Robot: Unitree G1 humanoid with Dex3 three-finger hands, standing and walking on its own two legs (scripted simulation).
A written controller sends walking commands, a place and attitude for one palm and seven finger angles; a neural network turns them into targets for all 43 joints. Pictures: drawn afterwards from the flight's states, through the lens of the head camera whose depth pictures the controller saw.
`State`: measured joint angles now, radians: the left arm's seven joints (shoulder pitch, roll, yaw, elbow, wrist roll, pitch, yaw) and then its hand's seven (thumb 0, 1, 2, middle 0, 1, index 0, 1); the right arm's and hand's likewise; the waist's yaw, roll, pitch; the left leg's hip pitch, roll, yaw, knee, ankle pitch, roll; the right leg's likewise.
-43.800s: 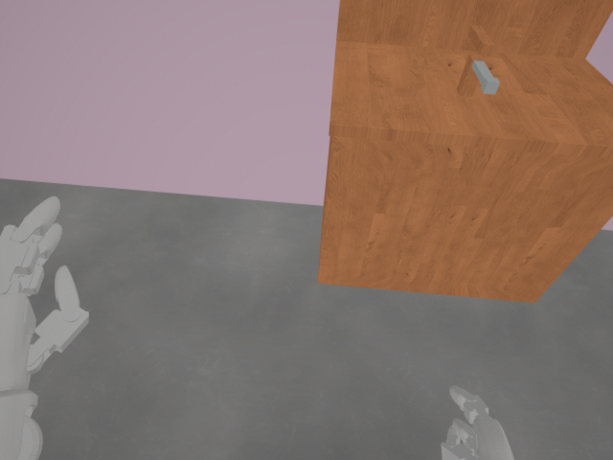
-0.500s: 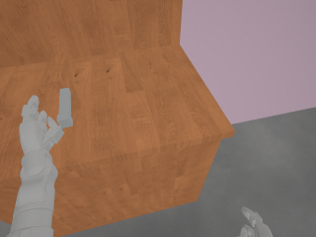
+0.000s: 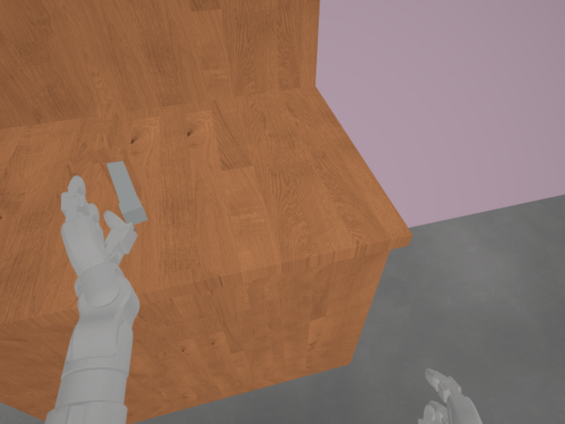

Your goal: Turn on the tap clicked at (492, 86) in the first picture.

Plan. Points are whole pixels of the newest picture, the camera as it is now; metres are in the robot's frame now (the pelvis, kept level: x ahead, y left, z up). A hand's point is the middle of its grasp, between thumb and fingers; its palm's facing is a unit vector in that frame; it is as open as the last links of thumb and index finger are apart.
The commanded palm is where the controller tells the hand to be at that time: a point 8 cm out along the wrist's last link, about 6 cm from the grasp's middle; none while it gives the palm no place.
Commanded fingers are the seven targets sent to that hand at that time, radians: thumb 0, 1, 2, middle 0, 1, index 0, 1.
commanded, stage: push the lever round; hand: left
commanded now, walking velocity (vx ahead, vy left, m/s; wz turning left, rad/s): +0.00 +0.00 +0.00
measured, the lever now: (133, 211) +0.37 +0.25 +0.12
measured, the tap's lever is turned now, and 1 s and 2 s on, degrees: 16 44 66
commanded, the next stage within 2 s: none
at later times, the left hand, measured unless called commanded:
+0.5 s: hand (156, 218) +0.36 +0.21 +0.11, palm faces +0.68 -0.74 -0.05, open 7.7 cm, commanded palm +0.32 +0.23 +0.11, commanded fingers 0.00 0.90 0.90 -0.15 -0.15 -0.15 -0.15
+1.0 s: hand (181, 203) +0.40 +0.18 +0.11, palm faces +0.75 -0.66 -0.06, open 7.6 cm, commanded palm +0.35 +0.20 +0.11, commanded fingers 0.00 0.90 0.90 -0.15 -0.15 -0.15 -0.15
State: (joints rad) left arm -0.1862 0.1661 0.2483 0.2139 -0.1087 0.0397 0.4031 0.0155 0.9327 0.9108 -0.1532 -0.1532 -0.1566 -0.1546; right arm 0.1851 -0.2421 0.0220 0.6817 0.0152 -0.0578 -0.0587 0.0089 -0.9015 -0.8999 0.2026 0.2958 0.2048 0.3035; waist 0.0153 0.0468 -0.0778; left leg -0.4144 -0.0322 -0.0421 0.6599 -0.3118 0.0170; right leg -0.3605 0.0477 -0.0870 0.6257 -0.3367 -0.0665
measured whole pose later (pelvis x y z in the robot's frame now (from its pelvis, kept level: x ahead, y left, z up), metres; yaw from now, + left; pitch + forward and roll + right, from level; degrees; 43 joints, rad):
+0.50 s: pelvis -0.01 +0.00 +0.00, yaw +0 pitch +4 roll -1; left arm -0.33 0.09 0.20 0.31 -0.04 0.08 0.61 0.01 0.91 0.91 -0.15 -0.15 -0.16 -0.15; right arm 0.16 -0.23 0.01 0.71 0.00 -0.01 -0.05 0.01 -0.90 -0.90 0.20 0.30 0.20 0.30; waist 0.00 0.04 -0.08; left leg -0.44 -0.03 -0.05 0.67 -0.30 0.01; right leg -0.38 0.05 -0.10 0.63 -0.33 -0.07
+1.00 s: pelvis -0.01 -0.01 +0.00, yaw +1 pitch +6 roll +0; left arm -0.50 0.01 0.23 0.47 0.02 0.11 0.79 0.00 0.93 0.91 -0.15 -0.15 -0.16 -0.15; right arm 0.18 -0.22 -0.01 0.74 -0.04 0.01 -0.01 0.01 -0.90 -0.90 0.20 0.30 0.20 0.30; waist -0.02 0.04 -0.11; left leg -0.49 -0.03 -0.06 0.69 -0.31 0.00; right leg -0.43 0.05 -0.10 0.66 -0.34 -0.08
